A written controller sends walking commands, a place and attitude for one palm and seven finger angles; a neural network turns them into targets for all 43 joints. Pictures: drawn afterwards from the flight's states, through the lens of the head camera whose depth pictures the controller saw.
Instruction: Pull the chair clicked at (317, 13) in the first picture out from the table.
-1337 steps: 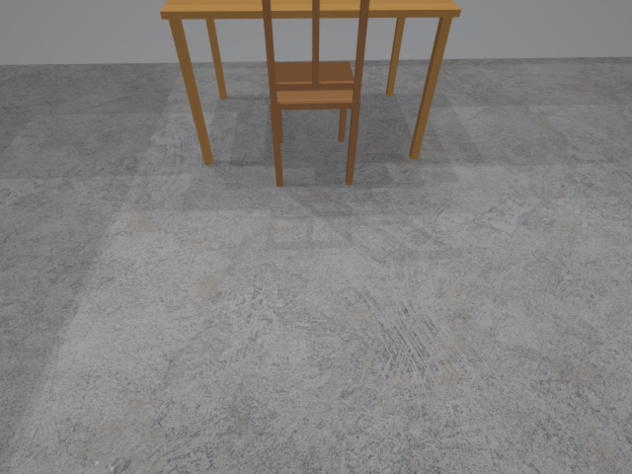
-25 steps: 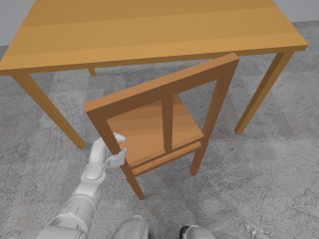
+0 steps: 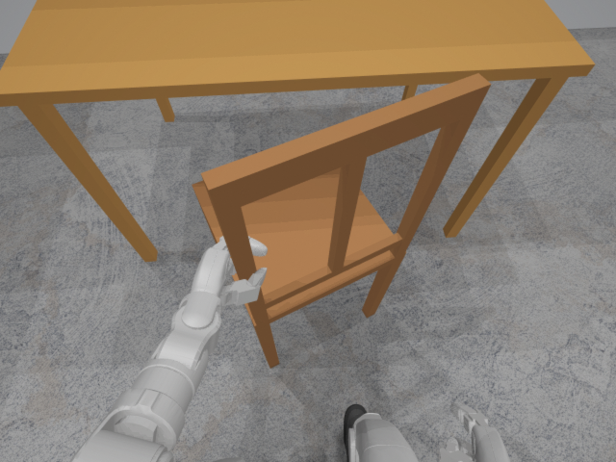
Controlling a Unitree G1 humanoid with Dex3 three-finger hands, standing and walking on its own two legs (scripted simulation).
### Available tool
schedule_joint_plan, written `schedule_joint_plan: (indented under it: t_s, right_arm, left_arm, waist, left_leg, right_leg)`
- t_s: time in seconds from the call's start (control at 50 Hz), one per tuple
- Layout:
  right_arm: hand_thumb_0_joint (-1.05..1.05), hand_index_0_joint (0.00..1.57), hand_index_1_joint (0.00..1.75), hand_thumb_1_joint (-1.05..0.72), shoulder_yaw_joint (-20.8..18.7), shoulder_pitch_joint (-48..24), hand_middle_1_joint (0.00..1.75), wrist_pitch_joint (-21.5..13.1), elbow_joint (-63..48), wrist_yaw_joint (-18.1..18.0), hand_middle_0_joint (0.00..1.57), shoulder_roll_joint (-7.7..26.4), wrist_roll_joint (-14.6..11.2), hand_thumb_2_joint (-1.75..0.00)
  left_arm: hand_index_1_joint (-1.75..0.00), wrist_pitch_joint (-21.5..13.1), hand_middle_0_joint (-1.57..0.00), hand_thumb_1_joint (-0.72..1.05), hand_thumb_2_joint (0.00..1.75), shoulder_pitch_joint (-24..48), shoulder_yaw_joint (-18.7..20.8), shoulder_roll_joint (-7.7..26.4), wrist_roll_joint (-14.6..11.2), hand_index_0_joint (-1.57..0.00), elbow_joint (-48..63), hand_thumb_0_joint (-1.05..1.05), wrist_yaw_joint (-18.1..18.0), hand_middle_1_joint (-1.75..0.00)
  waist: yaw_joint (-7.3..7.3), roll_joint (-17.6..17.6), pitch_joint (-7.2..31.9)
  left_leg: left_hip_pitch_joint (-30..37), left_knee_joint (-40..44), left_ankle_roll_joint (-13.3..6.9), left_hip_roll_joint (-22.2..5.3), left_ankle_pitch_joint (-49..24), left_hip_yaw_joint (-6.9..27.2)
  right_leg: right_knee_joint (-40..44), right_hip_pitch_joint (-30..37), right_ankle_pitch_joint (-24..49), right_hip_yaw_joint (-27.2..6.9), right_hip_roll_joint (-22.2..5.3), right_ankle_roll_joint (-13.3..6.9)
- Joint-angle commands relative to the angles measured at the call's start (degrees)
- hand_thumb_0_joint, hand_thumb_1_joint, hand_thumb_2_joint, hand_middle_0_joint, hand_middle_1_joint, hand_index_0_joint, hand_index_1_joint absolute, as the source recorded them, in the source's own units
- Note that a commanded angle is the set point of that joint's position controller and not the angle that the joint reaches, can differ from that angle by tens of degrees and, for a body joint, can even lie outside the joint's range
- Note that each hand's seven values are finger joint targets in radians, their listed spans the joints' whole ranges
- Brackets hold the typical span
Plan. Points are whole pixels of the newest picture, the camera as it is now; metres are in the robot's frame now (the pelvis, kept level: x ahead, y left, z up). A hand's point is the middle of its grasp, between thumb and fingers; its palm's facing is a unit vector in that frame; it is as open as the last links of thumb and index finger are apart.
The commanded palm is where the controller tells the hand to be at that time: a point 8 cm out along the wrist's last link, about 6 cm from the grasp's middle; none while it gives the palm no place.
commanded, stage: step backward, pulling the chair out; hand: left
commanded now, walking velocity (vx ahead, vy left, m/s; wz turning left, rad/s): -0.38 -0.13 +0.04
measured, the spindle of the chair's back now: (342, 222) +0.46 -0.07 -0.06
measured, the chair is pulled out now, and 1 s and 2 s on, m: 0.15 0.32 0.51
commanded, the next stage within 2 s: none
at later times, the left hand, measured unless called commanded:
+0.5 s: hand (260, 335) +0.28 +0.06 -0.05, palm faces -0.17 -0.96 -0.20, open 6.2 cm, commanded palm +0.26 +0.11 -0.05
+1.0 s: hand (255, 426) +0.17 +0.06 -0.05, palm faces -0.19 -0.96 -0.21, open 6.2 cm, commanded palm +0.15 +0.11 -0.04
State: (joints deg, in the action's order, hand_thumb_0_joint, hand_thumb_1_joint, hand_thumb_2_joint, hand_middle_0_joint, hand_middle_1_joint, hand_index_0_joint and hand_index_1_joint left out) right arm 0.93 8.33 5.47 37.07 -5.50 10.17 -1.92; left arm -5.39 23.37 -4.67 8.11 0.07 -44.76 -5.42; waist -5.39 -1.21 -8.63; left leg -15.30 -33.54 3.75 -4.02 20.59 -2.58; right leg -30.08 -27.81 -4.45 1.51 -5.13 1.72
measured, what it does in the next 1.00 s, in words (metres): walks backwards: right foot, then left foot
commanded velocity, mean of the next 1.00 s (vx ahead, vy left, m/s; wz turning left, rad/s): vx -0.38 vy -0.03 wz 0.02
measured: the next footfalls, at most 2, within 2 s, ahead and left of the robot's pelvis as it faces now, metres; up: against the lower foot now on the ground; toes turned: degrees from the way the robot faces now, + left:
right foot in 0.14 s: +0.00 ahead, -0.12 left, +0.00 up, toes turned -3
left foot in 0.44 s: -0.03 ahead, +0.14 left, +0.00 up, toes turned +4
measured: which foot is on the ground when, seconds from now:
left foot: down 0.00-0.18, up 0.20-0.42, down 0.44-0.66, up 0.68-0.94, down 0.96-1.00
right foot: down 0.00-0.02, up 0.04-0.12, down 0.14-0.98, up 1.00-1.00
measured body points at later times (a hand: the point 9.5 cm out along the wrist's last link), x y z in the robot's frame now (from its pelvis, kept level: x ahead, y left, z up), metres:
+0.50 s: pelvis -0.08 -0.01 +0.01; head +0.02 -0.02 +0.44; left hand +0.28 +0.11 -0.03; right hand +0.05 -0.29 -0.12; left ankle -0.07 +0.14 -0.73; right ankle +0.01 -0.12 -0.72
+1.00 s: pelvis -0.18 +0.00 +0.01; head -0.10 -0.02 +0.45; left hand +0.17 +0.11 -0.03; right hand -0.07 -0.27 -0.12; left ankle -0.23 +0.13 -0.73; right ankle -0.05 -0.12 -0.72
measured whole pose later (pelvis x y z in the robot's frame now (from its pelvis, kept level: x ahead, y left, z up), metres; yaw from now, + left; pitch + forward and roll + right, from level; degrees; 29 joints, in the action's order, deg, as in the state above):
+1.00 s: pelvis -0.18 +0.00 +0.01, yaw +2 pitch +3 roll +2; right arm -0.4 10.0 5.6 38.3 -6.8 15.1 -2.3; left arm -4.5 26.6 -8.7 5.6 0.0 -47.8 -6.0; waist -4.4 -1.1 -8.2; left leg -11.4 -26.6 1.0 0.3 17.9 -3.4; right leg -26.9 -27.7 -1.9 2.7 -5.1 0.4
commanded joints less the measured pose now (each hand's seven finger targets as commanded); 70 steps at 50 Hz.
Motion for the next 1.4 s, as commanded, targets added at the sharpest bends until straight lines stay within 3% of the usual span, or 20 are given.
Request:
schedule_joint_plan:
  t_s: [0.0,0.06,0.1,0.14,0.18,0.24,0.38,0.42,0.52,0.6,0.64,0.7,0.88,0.94,1.0,1.06,1.1,1.14,1.22,1.38]
  right_arm:
    - [0.00,0.20,0.30,-0.90,-3.72,0.12,0.30,-0.99,-7.07,-0.73,0.20,10.12,2.43,-0.90]
    - [0.00,0.20,0.30,-0.90,-3.35,1.29,0.30,-1.83,-4.49,0.17,0.20,9.31,1.93,-0.90]
    - [0.00,0.20,0.30,-0.90,-4.07,5.27,0.30,-2.63,-1.75,0.36,0.20,9.48,1.29,-0.90]
    - [0.00,0.20,0.30,-0.90,-4.13,6.31,0.30,-3.59,-0.19,-0.76,0.20,8.83,0.98,-0.90]
    - [0.00,0.20,0.30,-0.90,-3.82,3.15,0.30,-4.92,-0.12,-1.13,0.20,9.22,0.02,-0.90]
    - [0.00,0.20,0.30,-0.90,-2.60,0.81,0.30,-5.42,-0.38,-1.12,0.20,8.54,-0.04,-0.90]
    - [0.00,0.20,0.30,-0.90,-2.22,3.05,0.30,-2.60,-3.52,-1.79,0.20,9.83,-0.33,-0.90]
    - [0.00,0.20,0.30,-0.90,-3.62,1.98,0.30,-1.69,-5.67,-1.72,0.20,11.97,0.07,-0.90]
    - [0.00,0.20,0.30,-0.90,-3.27,0.91,0.30,-1.19,-6.44,0.29,0.20,9.74,1.51,-0.90]
    - [0.00,0.20,0.30,-0.90,-3.70,4.41,0.30,-1.95,-4.33,0.02,0.20,9.13,0.55,-0.90]
    - [0.00,0.20,0.30,-0.90,-3.75,2.99,0.30,-2.48,-3.83,-1.12,0.20,9.59,-0.70,-0.90]
    - [0.00,0.20,0.30,-0.90,-2.58,0.31,0.30,-3.13,-3.94,-0.80,0.20,8.33,-0.61,-0.90]
    - [0.00,0.20,0.30,-0.90,-1.90,4.62,0.30,-2.06,-3.30,-1.73,0.20,9.34,-0.50,-0.90]
    - [0.00,0.20,0.30,-0.90,-3.23,3.73,0.30,-0.76,-5.84,-2.17,0.20,12.36,-0.01,-0.90]
    - [0.00,0.20,0.30,-0.90,-2.24,0.79,0.30,-0.03,-7.13,-1.09,0.20,9.21,1.62,-0.90]
    - [0.00,0.20,0.30,-0.90,-3.12,3.34,0.30,-0.71,-3.61,0.20,0.20,9.64,1.17,-0.90]
    - [0.00,0.20,0.30,-0.90,-3.75,7.20,0.30,-1.67,-1.57,1.05,0.20,10.25,0.06,-0.90]
    - [0.00,0.20,0.30,-0.90,-3.42,6.28,0.30,-2.87,-1.92,-0.31,0.20,9.66,0.21,-0.90]
    - [0.00,0.20,0.30,-0.90,-2.73,3.20,0.30,-4.15,-1.22,-1.05,0.20,8.93,-0.22,-0.90]
    - [0.00,0.20,0.30,-0.90,-2.63,2.90,0.30,-2.73,-4.26,-1.91,0.20,10.23,0.06,-0.90]
  left_arm:
    - [-1.45,-5.33,-0.50,0.90,0.90,12.82,-1.42,1.63,1.04,-0.50,16.77,0.00,1.26,-1.45]
    - [-1.45,-5.97,-0.50,0.90,0.90,15.14,-0.49,1.71,0.93,-0.50,13.27,0.00,0.24,-1.45]
    - [-1.45,-7.41,-0.50,0.90,0.90,16.91,-0.14,2.43,1.43,-0.50,10.60,0.00,0.29,-1.45]
    - [-1.45,-8.82,-0.50,0.90,0.90,20.04,0.62,6.34,1.52,-0.50,6.57,0.00,0.86,-1.45]
    - [-1.45,-7.95,-0.50,0.90,0.90,18.07,2.46,7.45,0.36,-0.50,3.41,0.00,1.31,-1.45]
    - [-1.45,-7.21,-0.50,0.90,0.90,16.83,3.00,6.79,0.10,-0.50,4.23,0.00,0.70,-1.45]
    - [-1.45,-4.33,-0.50,0.90,0.90,10.31,-0.87,3.11,-1.88,-0.50,9.11,0.00,-0.12,-1.45]
    - [-1.45,-4.52,-0.50,0.90,0.90,11.25,-1.86,1.87,-1.87,-0.50,12.93,0.00,0.01,-1.45]
    - [-1.45,-5.89,-0.50,0.90,0.90,15.83,-2.61,0.48,0.20,-0.50,14.89,0.00,0.34,-1.45]
    - [-1.45,-7.59,-0.50,0.90,0.90,16.75,-1.78,3.20,0.88,-0.50,10.55,0.00,0.32,-1.45]
    - [-1.45,-7.37,-0.50,0.90,0.90,16.62,0.24,6.22,-0.20,-0.50,7.80,0.00,0.32,-1.45]
    - [-1.45,-6.58,-0.50,0.90,0.90,16.28,1.29,6.24,-0.01,-0.50,6.41,0.00,0.40,-1.45]
    - [-1.45,-3.52,-0.50,0.90,0.90,12.35,-0.88,2.87,-1.25,-0.50,5.93,0.00,-0.11,-1.45]
    - [-1.45,-3.58,-0.50,0.90,0.90,14.50,-3.10,1.28,-1.37,-0.50,9.92,0.00,0.42,-1.45]
    - [-1.45,-4.68,-0.50,0.90,0.90,19.74,-3.90,-1.33,-1.01,-0.50,13.65,0.00,1.24,-1.45]
    - [-1.45,-6.12,-0.50,0.90,0.90,20.07,-2.23,-0.98,-0.10,-0.50,9.02,0.00,0.29,-1.45]
    - [-1.45,-7.25,-0.50,0.90,0.90,20.50,-2.27,-0.54,0.81,-0.50,5.34,0.00,0.37,-1.45]
    - [-1.45,-8.68,-0.50,0.90,0.90,22.18,-1.52,2.87,0.57,-0.50,1.67,0.00,1.39,-1.45]
    - [-1.45,-7.82,-0.50,0.90,0.90,20.50,1.20,5.13,0.08,-0.50,1.78,0.00,1.30,-1.45]
    - [-1.45,-6.03,-0.50,0.90,0.90,12.89,-0.71,3.98,-1.31,-0.50,9.46,0.00,0.12,-1.45]
  waist:
    - [2.38,20.29,22.58]
    - [3.33,14.20,18.44]
    - [2.41,5.41,24.04]
    - [2.09,-8.20,26.24]
    - [4.14,-13.31,27.32]
    - [4.50,-4.75,28.10]
    - [2.78,-7.08,29.38]
    - [3.08,3.47,27.62]
    - [3.16,19.16,21.97]
    - [2.16,-0.86,26.21]
    - [3.20,-13.47,27.77]
    - [4.85,-9.48,27.60]
    - [3.73,-9.29,29.16]
    - [3.59,5.99,26.33]
    - [2.90,19.26,22.60]
    - [4.16,9.32,18.71]
    - [3.60,2.09,26.43]
    - [3.88,-12.22,25.32]
    - [4.56,-7.38,25.46]
    - [3.75,-6.39,27.06]
  left_leg:
    - [0.82,12.72,-7.27,-13.73,-35.14,8.22]
    - [4.43,7.79,-8.61,-15.56,-43.06,8.57]
    - [11.79,-2.30,-5.11,-11.40,-48.38,5.14]
    - [-2.01,-12.23,-0.45,-2.32,-9.58,0.68]
    - [-9.91,-22.00,-1.34,1.55,9.72,5.56]
    - [-9.50,-17.03,-0.95,1.19,8.86,7.23]
    - [4.45,10.17,-1.65,-0.21,-14.87,1.75]
    - [8.69,11.42,-6.08,-8.80,-36.85,9.22]
    - [4.43,11.87,-9.48,-13.76,-38.52,8.93]
    - [8.28,-0.45,-3.18,-6.34,-35.53,1.76]
    - [-3.03,-10.67,-1.23,0.85,0.83,1.76]
    - [-6.70,-19.84,-2.01,2.12,8.45,7.65]
    - [3.50,8.18,-2.06,2.00,-2.75,0.64]
    - [8.47,16.10,-6.05,-8.17,-23.07,7.20]
    - [5.51,15.38,-9.99,-15.52,-39.57,10.55]
    - [12.93,5.85,-10.16,-16.00,-56.09,9.51]
    - [19.69,-7.31,-4.94,-10.29,-58.29,4.52]
    - [-4.62,-16.79,-0.90,-0.57,-2.76,2.06]
    - [-8.59,-16.76,-1.05,1.17,8.45,6.79]
    - [6.91,10.13,-3.18,-3.27,-24.63,3.43]
  right_leg:
    - [-17.67,11.83,-7.85,2.24,2.41,-0.98]
    - [-11.19,9.15,-15.35,1.19,2.42,-2.23]
    - [3.07,16.56,10.90,0.47,1.37,-3.11]
    - [4.63,29.30,44.19,-8.96,-9.61,-9.70]
    - [3.58,31.89,53.77,-9.73,-15.77,-10.84]
    - [3.01,31.20,44.94,-8.36,-16.88,-11.90]
    - [1.73,27.05,26.77,-1.93,-10.20,-5.62]
    - [-2.65,19.83,13.89,0.62,-1.60,-1.10]
    - [-9.63,14.77,-13.70,0.28,2.06,-2.23]
    - [6.16,23.28,28.08,-3.98,-3.83,-3.27]
    - [7.05,28.68,46.37,-10.34,-12.30,-6.58]
    - [9.23,25.19,30.12,-10.90,-16.39,-8.42]
    - [9.89,24.45,11.57,-6.24,-10.93,-6.16]
    - [-0.53,16.92,3.30,-0.41,-0.64,-0.47]
    - [-19.40,10.01,-15.04,-0.29,2.03,-1.28]
    - [-8.23,7.62,-16.74,-1.18,2.16,-3.12]
    - [9.59,19.08,12.42,0.48,1.47,-4.25]
    - [6.06,35.19,53.94,-12.17,-11.68,-11.66]
    - [4.77,31.42,46.32,-10.13,-16.17,-12.48]
    - [1.35,21.31,18.66,-2.11,-6.35,-3.21]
